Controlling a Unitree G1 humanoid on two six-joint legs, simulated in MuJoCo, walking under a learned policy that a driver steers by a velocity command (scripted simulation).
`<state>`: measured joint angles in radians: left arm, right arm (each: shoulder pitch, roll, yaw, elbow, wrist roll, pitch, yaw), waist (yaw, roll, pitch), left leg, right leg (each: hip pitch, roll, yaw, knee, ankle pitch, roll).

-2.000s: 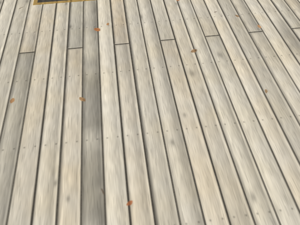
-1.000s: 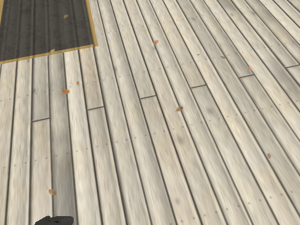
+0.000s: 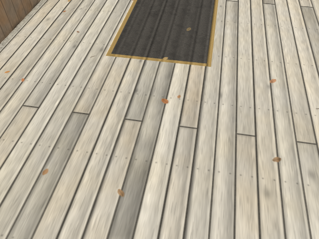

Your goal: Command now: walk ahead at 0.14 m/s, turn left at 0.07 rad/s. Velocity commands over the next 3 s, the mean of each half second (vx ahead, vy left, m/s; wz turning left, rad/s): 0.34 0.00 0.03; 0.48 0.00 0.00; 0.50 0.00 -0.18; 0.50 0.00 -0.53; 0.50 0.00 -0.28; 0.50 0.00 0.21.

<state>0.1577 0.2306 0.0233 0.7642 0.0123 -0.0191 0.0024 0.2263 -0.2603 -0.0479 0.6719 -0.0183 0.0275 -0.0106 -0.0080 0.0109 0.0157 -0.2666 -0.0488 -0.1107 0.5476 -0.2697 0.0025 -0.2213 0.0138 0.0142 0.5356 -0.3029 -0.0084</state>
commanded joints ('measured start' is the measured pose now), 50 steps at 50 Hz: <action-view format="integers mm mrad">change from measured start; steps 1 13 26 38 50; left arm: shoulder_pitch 8 -69 -262 28 234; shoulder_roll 168 143 122 141 210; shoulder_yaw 42 41 25 47 52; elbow -56 -104 -156 -44 62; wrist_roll -16 -51 -39 2 -31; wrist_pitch -4 -81 -82 -89 -69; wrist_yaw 12 -13 -63 -40 -13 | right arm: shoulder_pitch -10 268 258 147 -228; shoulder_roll -90 -153 -177 -114 -56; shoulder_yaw -27 -54 -48 -28 2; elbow -65 -7 64 32 -69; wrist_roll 11 17 44 36 32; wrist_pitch -30 -133 -97 -106 -125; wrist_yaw -4 22 -2 -3 30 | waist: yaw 22 -62 -58 -13 104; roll -64 77 109 -91 -39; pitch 27 13 96 -52 63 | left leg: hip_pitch -98 450 238 -322 -406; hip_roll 4 366 285 192 147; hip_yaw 18 -467 -49 10 95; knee -11 -298 -394 625 48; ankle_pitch -267 -40 287 26 407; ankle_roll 41 275 170 24 -8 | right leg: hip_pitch -37 -685 -338 59 162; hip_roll -118 -58 -40 -222 -196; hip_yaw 167 71 -28 297 82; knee -178 624 23 -369 -399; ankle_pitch -376 -146 293 108 332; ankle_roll -100 -62 -23 -225 -196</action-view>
